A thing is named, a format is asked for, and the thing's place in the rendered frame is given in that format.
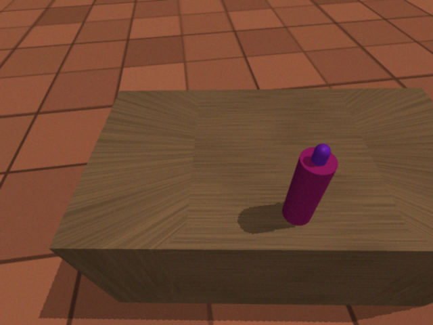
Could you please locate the bottle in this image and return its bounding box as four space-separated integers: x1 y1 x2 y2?
282 144 338 225

